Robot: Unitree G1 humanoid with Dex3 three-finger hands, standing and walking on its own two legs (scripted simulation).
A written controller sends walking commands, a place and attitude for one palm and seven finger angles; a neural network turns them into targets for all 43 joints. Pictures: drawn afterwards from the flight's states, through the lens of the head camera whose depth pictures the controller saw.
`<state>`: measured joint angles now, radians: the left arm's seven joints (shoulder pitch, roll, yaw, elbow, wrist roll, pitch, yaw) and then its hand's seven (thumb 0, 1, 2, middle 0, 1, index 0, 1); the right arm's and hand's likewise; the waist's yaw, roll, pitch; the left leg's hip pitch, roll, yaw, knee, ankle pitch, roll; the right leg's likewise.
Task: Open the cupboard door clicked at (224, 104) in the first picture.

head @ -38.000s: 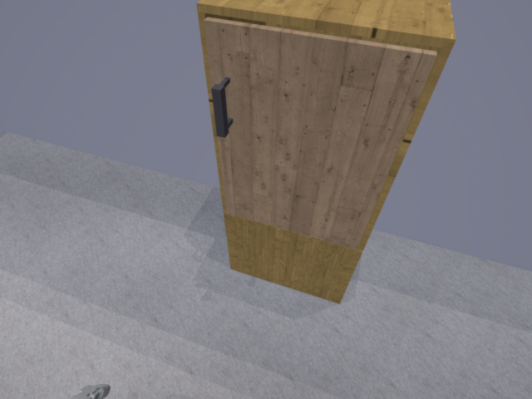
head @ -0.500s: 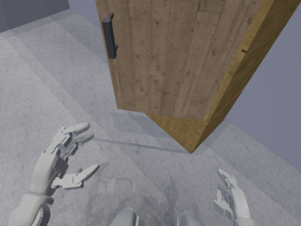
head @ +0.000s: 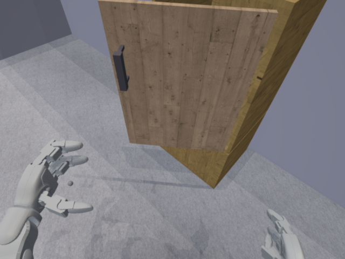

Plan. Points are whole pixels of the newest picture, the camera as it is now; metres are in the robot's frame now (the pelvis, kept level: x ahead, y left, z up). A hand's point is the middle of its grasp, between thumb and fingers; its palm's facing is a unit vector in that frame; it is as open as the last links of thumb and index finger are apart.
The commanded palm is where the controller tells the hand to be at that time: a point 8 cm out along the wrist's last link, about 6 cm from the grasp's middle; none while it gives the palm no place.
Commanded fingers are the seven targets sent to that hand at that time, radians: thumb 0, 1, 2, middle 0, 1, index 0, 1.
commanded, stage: raise the hand with hooked fingers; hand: left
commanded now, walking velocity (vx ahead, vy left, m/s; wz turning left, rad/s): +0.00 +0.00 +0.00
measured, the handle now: (122, 68) +0.60 +0.19 +0.11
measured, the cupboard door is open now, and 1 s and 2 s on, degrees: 37 37 37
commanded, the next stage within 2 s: move the hooked fingers beside the handle in 0.94 s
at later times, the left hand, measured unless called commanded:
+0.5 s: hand (48, 141) +0.30 +0.27 +0.14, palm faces +0.03 -1.00 -0.05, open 14.0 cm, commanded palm +0.27 +0.31 +0.13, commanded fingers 0.00 -0.50 0.30 -0.30 -1.20 -0.30 -1.20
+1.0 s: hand (56, 146) +0.30 +0.26 +0.13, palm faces +0.02 -1.00 -0.04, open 14.0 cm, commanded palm +0.27 +0.30 +0.13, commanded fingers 0.00 -0.50 0.30 -0.30 -1.20 -0.30 -1.20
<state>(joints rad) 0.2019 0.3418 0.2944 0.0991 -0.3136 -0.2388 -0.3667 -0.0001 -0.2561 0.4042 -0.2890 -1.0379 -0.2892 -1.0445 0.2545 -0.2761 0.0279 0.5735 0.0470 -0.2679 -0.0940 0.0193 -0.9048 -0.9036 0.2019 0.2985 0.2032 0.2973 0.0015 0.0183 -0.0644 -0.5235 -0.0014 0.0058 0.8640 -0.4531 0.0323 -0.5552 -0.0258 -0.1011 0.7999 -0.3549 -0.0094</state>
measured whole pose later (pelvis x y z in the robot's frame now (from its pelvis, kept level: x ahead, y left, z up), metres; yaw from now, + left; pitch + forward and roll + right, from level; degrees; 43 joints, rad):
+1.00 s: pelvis +0.01 -0.01 +0.02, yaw -1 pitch +3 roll -1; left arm -0.10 0.42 0.44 0.41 -0.34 -0.14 -0.51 -0.01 -0.50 0.30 -0.31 -1.20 -0.31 -1.20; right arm 0.27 -0.28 0.06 0.60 0.05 -0.23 -0.11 0.02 -0.90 -0.90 0.20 0.30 0.20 0.30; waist 0.02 0.04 -0.03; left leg -0.35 0.00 0.02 0.66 -0.37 0.01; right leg -0.40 -0.01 -0.09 0.63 -0.28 -0.03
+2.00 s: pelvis +0.01 +0.00 +0.01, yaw -2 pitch +11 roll -1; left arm -0.67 0.57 0.45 1.00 -0.22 -0.25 -0.51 -0.01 -0.50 0.30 -0.30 -1.20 -0.30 -1.20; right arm 0.36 -0.30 0.04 0.62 0.04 -0.08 -0.07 0.01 -0.90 -0.90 0.20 0.30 0.21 0.30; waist -0.07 0.01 -0.06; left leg -0.55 0.00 0.03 0.74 -0.40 0.03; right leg -0.59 -0.01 -0.07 0.68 -0.29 -0.01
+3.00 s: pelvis +0.02 +0.00 +0.00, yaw -3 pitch +19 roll -3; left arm -0.95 0.74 0.51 1.24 -0.09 -0.28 -0.47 -0.01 -0.50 0.30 -0.30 -1.20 -0.30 -1.20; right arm 0.44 -0.30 0.05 0.59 0.00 0.10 -0.04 0.01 -0.91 -0.90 0.20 0.30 0.21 0.30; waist -0.18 0.01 -0.06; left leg -0.73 0.04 0.03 0.83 -0.44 0.03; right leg -0.76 0.02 -0.08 0.72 -0.30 -0.01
